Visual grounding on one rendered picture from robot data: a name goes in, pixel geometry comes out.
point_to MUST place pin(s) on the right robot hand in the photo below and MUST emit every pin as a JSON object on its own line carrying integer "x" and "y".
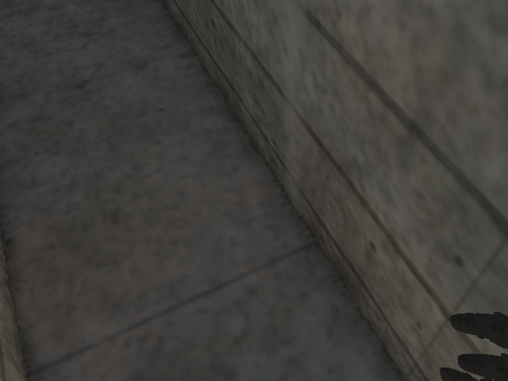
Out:
{"x": 491, "y": 326}

